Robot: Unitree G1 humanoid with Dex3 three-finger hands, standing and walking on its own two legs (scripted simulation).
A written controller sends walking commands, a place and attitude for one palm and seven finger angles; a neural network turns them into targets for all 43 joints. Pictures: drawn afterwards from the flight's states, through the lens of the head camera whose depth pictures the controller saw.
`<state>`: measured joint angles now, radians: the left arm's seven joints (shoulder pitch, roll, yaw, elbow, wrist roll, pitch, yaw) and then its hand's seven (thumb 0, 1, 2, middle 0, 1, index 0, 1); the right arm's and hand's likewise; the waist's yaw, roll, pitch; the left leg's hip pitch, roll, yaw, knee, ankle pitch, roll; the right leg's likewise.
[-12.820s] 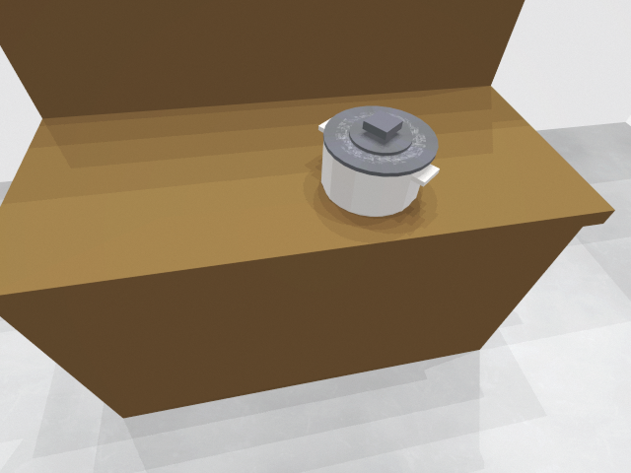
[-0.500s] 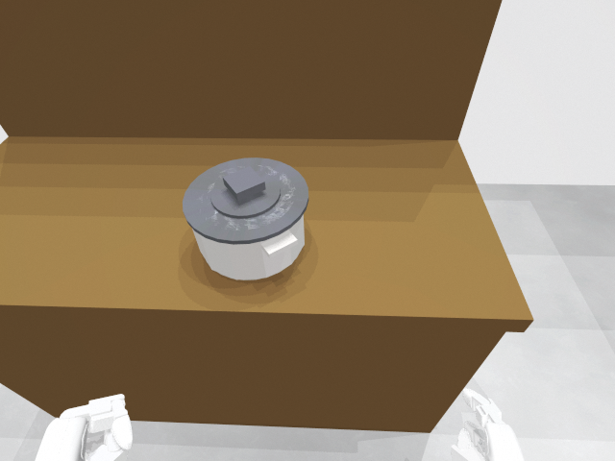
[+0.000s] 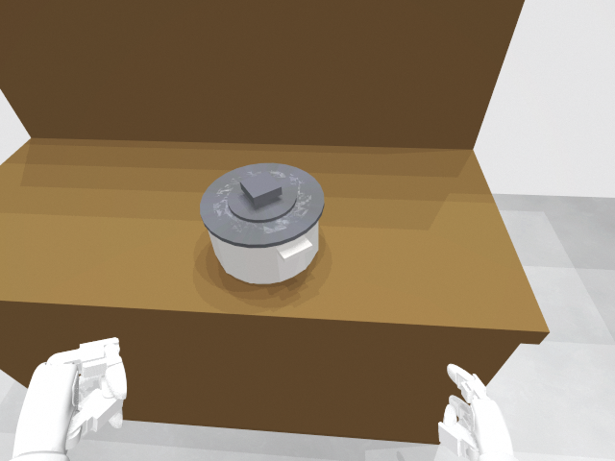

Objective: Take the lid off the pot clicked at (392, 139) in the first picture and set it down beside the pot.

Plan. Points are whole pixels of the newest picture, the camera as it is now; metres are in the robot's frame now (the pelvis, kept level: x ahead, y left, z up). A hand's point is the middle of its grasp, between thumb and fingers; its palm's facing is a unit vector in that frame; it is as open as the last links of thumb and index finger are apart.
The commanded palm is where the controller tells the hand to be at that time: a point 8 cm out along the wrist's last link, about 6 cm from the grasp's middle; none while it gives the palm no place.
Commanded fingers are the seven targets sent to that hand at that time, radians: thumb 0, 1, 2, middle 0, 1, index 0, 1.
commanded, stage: raise the hand higher, near the body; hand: left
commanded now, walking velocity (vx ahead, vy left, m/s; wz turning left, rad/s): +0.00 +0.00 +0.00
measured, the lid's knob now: (260, 187) +0.50 +0.15 +0.09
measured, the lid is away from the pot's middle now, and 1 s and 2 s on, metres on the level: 0.01 0.01 0.01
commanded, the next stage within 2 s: reach forward and open the fingers in 0.06 s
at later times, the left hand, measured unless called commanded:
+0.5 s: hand (89, 371) +0.17 +0.27 +0.09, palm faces -0.08 -0.12 -0.99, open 3.1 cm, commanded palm +0.16 +0.26 +0.15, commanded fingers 0.00 0.34 1.17 -1.09 -0.86 -1.09 -0.86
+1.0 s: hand (102, 314) +0.22 +0.26 +0.13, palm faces -0.13 -0.04 -0.99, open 8.5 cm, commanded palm +0.20 +0.25 +0.20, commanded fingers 0.00 -0.31 1.42 -0.82 -0.08 -0.82 -0.08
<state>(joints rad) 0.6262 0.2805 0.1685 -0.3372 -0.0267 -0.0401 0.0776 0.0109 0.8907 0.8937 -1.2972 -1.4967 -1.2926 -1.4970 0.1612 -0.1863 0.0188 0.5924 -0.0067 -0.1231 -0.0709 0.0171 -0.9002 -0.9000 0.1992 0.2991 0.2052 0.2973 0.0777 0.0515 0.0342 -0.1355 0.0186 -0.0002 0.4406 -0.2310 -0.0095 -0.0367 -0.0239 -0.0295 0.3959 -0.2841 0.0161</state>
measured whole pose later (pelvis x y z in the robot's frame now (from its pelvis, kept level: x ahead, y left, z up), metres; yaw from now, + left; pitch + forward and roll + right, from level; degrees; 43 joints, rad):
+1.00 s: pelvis -0.04 +0.00 +0.00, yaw +1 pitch -3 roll -1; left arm 0.04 0.66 0.04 -0.20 0.75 0.05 -0.27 0.00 -0.12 1.34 -0.91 -0.31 -0.91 -0.31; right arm 0.10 -0.28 0.02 0.60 0.04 0.05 -0.03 0.02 -0.90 -0.90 0.20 0.30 0.20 0.30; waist 0.07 0.13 0.05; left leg -0.21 0.01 -0.02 0.42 -0.15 0.00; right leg -0.12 -0.03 -0.04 0.40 -0.22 0.01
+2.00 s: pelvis -0.03 -0.01 +0.00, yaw +1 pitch -1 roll +0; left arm -0.54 0.59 -0.15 0.22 0.81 0.26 -0.44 0.00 -0.33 1.49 -0.85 -0.08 -0.84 -0.08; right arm 0.10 -0.30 0.03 0.60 0.07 0.11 0.00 0.02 -0.90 -0.90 0.20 0.30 0.20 0.30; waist 0.02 0.11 0.03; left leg -0.25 0.01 -0.01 0.44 -0.17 -0.01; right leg -0.19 -0.03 -0.04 0.48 -0.28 0.01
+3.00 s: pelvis +0.00 +0.00 +0.00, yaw -1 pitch +5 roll +1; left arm -1.06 0.42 -0.26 0.82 0.89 0.30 -0.38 0.00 -0.33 1.49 -0.85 -0.08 -0.84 -0.08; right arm 0.22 -0.29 0.01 0.68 0.06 0.11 -0.02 0.01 -0.90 -0.90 0.20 0.30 0.20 0.30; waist -0.08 0.08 -0.01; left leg -0.32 0.01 0.01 0.44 -0.20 0.00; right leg -0.27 -0.04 -0.01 0.47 -0.29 0.01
